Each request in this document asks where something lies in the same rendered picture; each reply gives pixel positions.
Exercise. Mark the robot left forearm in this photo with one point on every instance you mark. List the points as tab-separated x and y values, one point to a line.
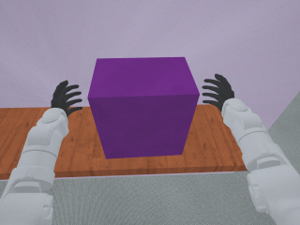
34	172

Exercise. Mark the right robot upper arm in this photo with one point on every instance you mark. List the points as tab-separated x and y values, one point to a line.
276	192

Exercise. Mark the robot right forearm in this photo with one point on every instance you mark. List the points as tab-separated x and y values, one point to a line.
258	149

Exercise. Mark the robot left hand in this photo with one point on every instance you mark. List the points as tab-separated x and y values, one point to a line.
60	97

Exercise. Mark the table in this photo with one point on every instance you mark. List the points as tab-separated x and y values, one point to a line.
210	146

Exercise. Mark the robot right hand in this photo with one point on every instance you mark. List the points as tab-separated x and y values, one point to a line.
223	89

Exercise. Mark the left robot upper arm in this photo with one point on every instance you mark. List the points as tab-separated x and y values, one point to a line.
27	209

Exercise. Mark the carton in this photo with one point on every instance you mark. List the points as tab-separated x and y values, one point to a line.
143	106

